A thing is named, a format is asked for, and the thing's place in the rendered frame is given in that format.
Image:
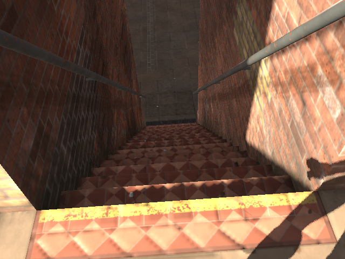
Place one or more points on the stairs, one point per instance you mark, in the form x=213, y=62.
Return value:
x=172, y=163

